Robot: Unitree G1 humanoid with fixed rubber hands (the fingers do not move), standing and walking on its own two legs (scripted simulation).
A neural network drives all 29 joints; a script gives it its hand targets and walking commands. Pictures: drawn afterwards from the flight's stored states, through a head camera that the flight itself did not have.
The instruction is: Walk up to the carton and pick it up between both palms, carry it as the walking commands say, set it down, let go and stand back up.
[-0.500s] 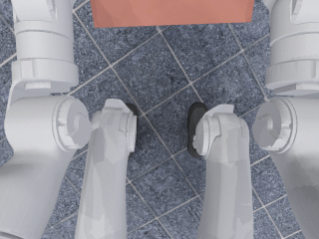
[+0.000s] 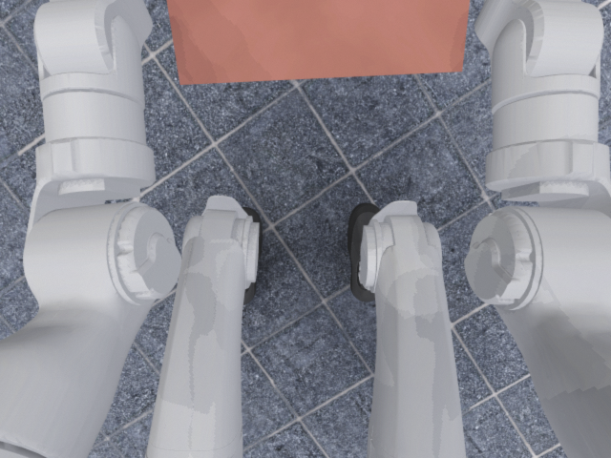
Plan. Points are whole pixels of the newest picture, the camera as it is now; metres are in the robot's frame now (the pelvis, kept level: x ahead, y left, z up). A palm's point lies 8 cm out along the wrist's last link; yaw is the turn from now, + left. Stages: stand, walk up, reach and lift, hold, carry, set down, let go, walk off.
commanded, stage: reach and lift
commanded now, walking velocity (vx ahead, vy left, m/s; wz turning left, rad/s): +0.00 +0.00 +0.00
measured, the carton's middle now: out of the picture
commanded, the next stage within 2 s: none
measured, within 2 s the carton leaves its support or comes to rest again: neither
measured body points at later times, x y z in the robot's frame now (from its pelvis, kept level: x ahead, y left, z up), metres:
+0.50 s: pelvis +0.00 +0.01 +0.05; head +0.33 +0.01 +0.35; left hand +0.55 +0.19 -0.03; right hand +0.56 -0.16 -0.03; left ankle +0.15 +0.13 -0.47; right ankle +0.17 -0.12 -0.47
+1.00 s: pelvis +0.01 +0.00 +0.11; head +0.30 +0.00 +0.44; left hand +0.52 +0.18 +0.04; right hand +0.53 -0.16 +0.04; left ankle +0.15 +0.13 -0.47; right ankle +0.17 -0.12 -0.47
